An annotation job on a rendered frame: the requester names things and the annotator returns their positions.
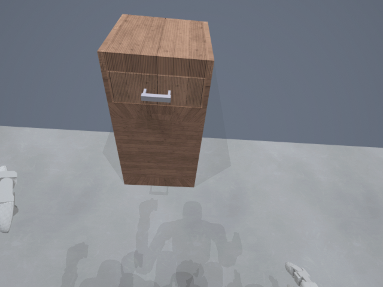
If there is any cabinet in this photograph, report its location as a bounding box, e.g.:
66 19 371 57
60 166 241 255
97 14 214 187

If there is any left robot hand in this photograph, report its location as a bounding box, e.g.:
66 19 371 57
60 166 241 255
0 166 19 233

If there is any right robot hand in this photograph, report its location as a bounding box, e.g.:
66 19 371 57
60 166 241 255
285 262 318 287

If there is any drawer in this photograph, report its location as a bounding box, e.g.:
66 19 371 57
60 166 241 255
108 71 205 107

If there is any handle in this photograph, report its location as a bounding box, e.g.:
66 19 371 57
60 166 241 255
141 88 171 103

